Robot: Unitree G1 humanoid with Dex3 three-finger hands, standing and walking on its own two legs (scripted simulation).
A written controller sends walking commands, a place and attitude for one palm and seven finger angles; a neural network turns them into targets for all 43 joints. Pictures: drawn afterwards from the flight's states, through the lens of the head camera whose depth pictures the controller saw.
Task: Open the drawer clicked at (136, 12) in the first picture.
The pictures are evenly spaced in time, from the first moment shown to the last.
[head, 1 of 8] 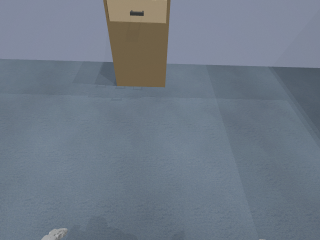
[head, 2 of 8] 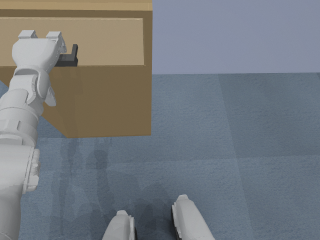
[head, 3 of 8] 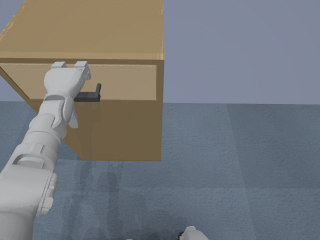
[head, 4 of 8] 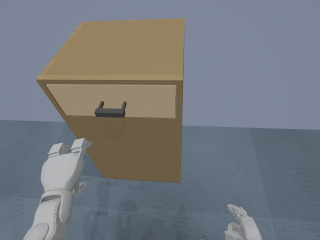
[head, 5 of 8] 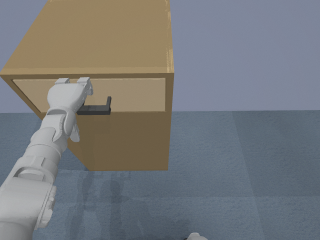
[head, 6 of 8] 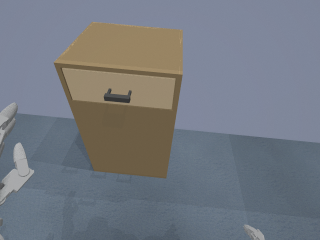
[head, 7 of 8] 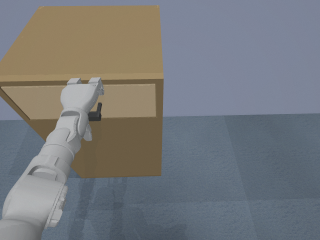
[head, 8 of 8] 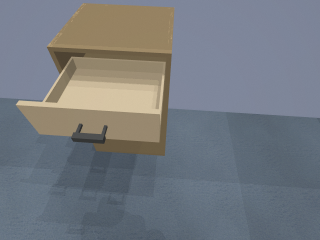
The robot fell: no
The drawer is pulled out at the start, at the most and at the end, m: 0.00 0.30 0.30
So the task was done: yes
